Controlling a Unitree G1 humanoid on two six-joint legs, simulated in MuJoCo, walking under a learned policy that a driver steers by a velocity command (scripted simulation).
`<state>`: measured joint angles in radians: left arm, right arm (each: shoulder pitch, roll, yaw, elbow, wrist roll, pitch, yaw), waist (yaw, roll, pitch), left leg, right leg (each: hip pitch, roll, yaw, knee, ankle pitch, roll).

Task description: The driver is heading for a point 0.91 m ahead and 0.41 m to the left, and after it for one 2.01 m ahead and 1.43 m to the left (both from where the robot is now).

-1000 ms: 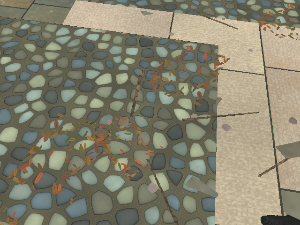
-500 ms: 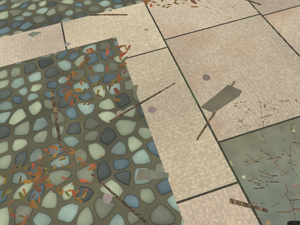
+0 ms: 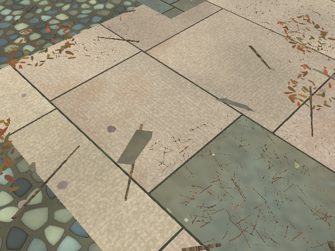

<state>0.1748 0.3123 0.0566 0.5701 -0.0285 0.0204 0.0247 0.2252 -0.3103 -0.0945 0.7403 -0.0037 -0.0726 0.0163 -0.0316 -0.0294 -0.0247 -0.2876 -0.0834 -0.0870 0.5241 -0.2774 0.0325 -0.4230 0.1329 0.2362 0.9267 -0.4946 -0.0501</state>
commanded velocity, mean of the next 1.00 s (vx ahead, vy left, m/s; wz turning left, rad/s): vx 0.88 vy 0.00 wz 0.69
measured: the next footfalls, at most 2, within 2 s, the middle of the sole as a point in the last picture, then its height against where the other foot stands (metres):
right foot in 0.26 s outside the picture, level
left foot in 0.70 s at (123, 250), level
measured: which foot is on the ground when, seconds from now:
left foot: down 0.00-0.26, up 0.28-0.68, down 0.70-1.00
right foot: up 0.00-0.24, down 0.26-0.70, up 0.72-1.00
